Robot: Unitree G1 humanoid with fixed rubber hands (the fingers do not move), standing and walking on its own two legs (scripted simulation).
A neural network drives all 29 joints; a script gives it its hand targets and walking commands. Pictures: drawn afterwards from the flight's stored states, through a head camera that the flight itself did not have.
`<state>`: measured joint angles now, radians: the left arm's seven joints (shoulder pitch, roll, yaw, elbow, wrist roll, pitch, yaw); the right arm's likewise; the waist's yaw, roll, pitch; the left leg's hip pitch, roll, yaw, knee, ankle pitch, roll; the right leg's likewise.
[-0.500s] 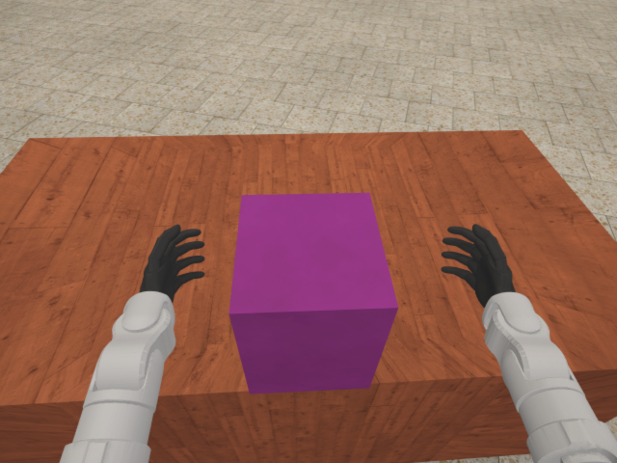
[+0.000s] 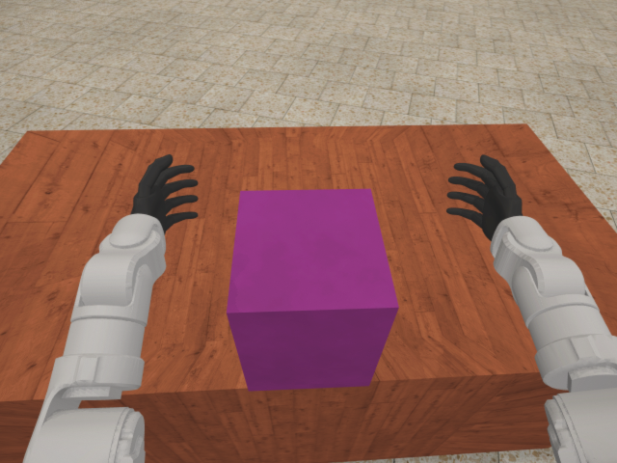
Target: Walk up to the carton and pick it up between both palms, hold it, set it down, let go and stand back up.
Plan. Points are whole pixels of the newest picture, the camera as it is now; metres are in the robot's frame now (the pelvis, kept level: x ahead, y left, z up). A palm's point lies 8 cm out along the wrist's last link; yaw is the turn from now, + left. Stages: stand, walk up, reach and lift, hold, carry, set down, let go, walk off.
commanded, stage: reach and lift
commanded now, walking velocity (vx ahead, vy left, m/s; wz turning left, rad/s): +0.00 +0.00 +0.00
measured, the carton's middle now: (307, 293) +0.40 +0.03 -0.03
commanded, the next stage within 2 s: none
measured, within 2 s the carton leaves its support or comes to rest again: neither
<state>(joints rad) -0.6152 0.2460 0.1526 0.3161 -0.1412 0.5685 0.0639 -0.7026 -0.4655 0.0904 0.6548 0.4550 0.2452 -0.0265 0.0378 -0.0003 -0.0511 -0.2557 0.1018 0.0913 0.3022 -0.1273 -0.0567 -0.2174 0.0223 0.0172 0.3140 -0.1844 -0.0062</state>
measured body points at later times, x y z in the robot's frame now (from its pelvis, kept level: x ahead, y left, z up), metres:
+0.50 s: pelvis +0.00 +0.00 +0.00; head +0.03 +0.01 +0.45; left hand +0.39 +0.23 +0.06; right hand +0.43 -0.18 +0.07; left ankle +0.01 +0.16 -0.75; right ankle -0.02 -0.11 -0.75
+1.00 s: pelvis -0.02 +0.00 -0.03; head +0.06 +0.01 +0.42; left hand +0.39 +0.21 +0.00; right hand +0.43 -0.19 +0.02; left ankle +0.01 +0.16 -0.75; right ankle -0.02 -0.11 -0.75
